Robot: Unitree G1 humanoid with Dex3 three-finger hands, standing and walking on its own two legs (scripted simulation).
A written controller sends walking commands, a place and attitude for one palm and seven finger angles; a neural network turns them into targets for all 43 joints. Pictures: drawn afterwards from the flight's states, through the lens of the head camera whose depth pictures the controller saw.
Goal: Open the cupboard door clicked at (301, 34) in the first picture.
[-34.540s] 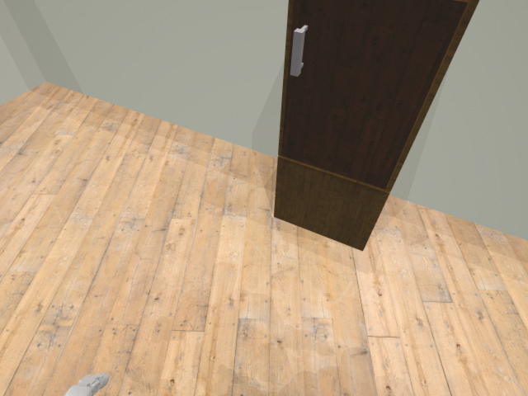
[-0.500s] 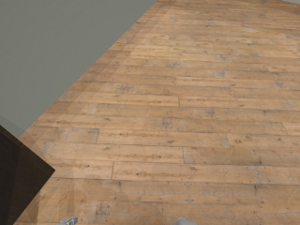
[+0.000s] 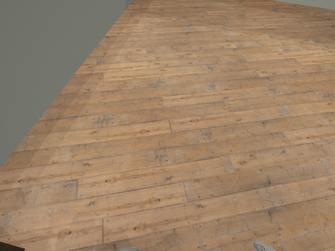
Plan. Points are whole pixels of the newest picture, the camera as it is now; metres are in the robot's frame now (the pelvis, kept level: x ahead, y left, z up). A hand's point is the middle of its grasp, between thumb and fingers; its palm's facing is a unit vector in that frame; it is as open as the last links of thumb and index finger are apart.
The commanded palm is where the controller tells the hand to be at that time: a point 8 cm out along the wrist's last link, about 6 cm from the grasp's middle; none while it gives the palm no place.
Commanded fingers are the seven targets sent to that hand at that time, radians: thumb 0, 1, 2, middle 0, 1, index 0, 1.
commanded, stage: walk to a spot facing it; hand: left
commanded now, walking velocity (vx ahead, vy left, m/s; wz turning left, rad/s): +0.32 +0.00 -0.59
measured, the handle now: out of the picture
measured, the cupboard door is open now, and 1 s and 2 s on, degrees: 39 39 39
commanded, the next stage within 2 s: turn to face it in 0.80 s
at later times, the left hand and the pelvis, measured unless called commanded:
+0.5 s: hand (156, 152) +0.44 +0.07 -0.16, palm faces -0.33 -0.92 -0.22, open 7.4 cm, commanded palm none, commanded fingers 0.00 0.90 0.90 -0.20 -0.30 -0.20 -0.30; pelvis +0.23 -0.06 -0.02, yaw -19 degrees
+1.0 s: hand (166, 149) +0.46 +0.04 -0.17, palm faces -0.32 -0.94 -0.15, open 7.4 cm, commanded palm none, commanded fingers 0.00 0.90 0.90 -0.20 -0.30 -0.20 -0.30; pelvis +0.49 -0.14 +0.00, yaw -25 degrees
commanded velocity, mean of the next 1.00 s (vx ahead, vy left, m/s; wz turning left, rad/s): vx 0.28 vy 0.00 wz -0.25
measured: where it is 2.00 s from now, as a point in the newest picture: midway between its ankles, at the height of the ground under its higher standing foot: (202, 180)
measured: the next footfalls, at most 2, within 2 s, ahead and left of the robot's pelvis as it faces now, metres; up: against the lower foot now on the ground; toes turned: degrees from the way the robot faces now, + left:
right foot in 0.44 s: +0.32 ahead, -0.13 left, +0.00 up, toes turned -24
left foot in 1.00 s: +0.63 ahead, -0.13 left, +0.00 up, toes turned -19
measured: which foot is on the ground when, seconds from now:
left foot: down 0.00-0.44, up 0.46-0.98, down 1.00-1.00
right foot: up 0.00-0.42, down 0.44-1.00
